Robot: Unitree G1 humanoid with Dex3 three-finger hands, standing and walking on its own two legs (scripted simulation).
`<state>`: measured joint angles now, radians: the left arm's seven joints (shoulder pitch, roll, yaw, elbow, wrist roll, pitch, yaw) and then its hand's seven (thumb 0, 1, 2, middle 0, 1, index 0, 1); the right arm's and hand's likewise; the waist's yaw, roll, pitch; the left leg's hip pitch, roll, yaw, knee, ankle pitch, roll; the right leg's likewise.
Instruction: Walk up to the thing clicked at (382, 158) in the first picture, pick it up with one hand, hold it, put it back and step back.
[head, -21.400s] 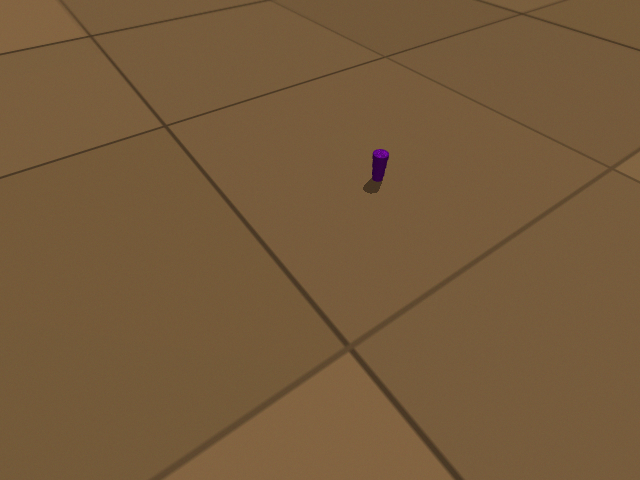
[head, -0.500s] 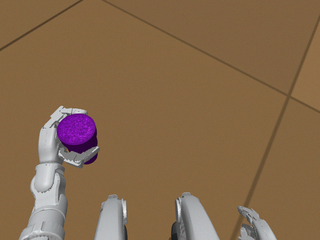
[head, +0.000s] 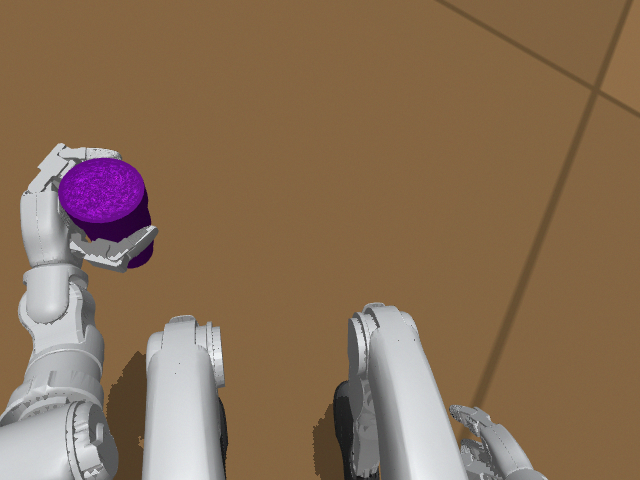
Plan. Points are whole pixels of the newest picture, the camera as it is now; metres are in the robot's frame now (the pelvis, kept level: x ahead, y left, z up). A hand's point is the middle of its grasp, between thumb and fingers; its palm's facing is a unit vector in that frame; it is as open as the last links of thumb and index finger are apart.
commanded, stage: crouch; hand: left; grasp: from the side
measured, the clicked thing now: (119, 224) +0.44 +0.22 -0.06
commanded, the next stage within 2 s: lower in 0.76 s
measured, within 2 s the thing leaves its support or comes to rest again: neither
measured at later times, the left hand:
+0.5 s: hand (134, 223) +0.47 +0.22 -0.14, palm faces +0.10 -0.99 -0.02, open 10.7 cm
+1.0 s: hand (143, 232) +0.48 +0.22 -0.19, palm faces +0.11 -0.99 -0.03, open 10.7 cm
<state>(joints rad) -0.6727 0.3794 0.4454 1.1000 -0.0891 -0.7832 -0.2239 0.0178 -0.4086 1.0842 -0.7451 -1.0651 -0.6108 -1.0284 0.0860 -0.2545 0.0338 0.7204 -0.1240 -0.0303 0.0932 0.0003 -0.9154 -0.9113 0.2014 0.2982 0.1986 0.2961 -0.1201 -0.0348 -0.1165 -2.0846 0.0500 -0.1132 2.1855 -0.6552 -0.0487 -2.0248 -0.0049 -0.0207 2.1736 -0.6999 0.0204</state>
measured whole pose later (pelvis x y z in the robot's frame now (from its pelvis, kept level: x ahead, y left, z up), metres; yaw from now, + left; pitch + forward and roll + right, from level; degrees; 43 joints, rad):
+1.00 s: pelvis +0.00 +0.01 -0.10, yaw -7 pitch +22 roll -10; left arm -0.70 0.63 0.50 1.21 -0.07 -0.83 -0.16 0.02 -0.41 1.09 -0.75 -1.05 -0.62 -1.01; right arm -0.02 -0.33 0.24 0.65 -0.23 0.05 0.14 0.00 -0.91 -0.91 0.20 0.30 0.20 0.30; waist -0.22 -0.12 0.12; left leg -2.28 0.03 -0.27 2.55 -0.68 -0.06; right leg -2.16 0.05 -0.11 2.43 -0.68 0.06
